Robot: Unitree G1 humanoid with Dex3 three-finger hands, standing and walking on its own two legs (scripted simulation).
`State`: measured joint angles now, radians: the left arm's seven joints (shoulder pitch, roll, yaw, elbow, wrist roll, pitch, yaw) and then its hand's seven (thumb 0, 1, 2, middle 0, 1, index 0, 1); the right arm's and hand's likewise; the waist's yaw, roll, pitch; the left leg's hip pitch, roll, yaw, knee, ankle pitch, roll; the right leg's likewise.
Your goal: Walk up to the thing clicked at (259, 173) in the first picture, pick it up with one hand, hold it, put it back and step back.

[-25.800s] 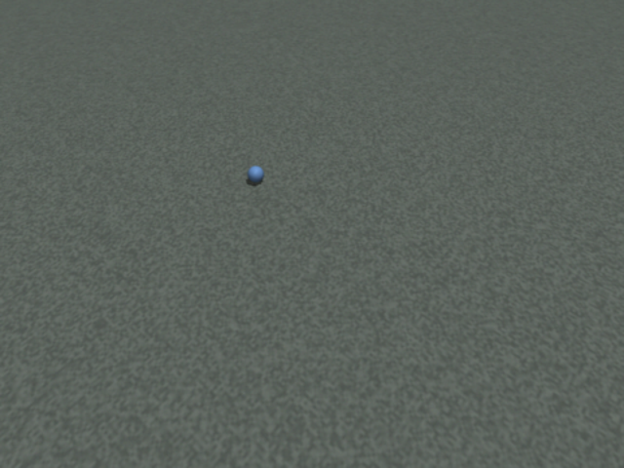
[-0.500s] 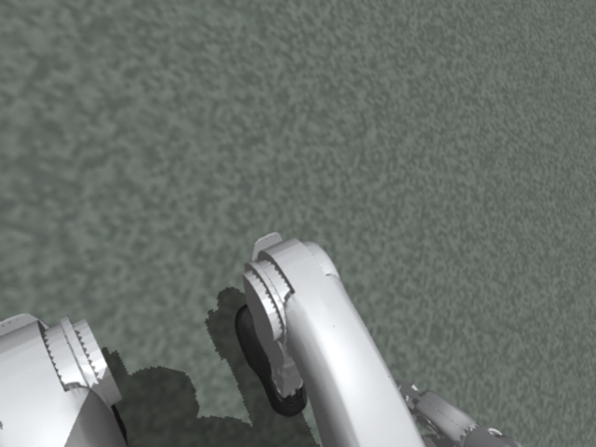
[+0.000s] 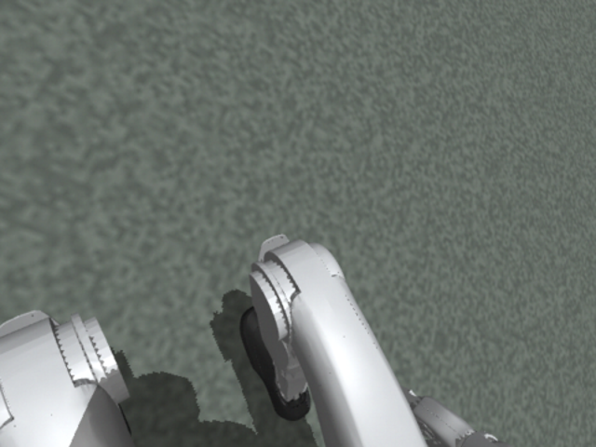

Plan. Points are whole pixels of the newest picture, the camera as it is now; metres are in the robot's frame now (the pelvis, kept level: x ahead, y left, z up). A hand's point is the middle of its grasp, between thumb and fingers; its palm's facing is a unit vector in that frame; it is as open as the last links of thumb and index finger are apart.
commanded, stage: settle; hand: left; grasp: from above
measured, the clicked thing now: out of the picture +0.43 +0.31 -0.27
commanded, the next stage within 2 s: lift in 0.72 s
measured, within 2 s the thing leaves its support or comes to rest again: leaves its support in 0.08 s
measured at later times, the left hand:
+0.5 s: hand out of the picture +0.41 +0.32 -0.16, palm faces -0.44 -0.14 -0.89, open 9.9 cm
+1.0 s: hand out of the picture +0.41 +0.32 -0.11, palm faces -0.44 -0.15 -0.89, open 9.9 cm
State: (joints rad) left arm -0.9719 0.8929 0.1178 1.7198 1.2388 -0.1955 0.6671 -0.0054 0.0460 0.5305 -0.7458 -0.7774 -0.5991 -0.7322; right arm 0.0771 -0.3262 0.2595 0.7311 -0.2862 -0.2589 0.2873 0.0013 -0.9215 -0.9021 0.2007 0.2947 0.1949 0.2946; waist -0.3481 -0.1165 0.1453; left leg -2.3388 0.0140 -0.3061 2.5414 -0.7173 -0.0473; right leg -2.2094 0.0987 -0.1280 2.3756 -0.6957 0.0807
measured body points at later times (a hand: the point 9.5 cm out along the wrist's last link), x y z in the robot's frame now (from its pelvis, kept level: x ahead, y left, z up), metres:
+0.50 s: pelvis +0.00 -0.01 +0.02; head +0.22 +0.09 +0.40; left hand +0.43 +0.33 -0.11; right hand +0.11 -0.26 -0.08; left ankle +0.06 +0.14 -0.27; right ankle +0.11 -0.13 -0.27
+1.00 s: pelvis +0.00 -0.01 +0.04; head +0.21 +0.07 +0.43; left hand +0.43 +0.32 -0.05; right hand +0.09 -0.28 -0.07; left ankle +0.06 +0.14 -0.27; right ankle +0.11 -0.13 -0.27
